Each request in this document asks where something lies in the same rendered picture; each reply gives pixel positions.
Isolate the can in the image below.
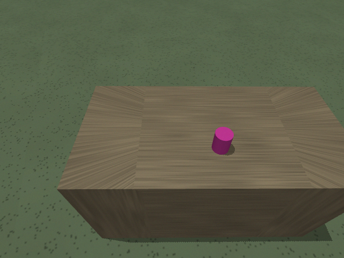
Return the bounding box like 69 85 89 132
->
212 127 234 155

